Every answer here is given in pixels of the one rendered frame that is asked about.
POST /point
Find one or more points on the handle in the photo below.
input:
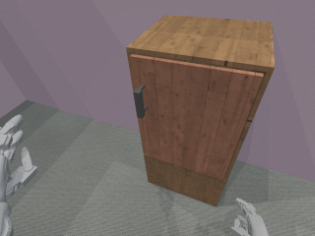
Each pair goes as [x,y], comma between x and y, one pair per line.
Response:
[139,102]

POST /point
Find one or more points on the cupboard door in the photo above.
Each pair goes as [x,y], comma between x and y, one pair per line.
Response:
[196,113]

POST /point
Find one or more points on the robot right hand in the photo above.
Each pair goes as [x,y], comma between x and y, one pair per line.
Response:
[254,225]

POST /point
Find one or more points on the left robot forearm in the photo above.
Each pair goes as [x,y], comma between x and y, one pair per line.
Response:
[6,226]

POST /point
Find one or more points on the robot left hand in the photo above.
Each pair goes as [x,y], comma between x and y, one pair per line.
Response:
[9,141]

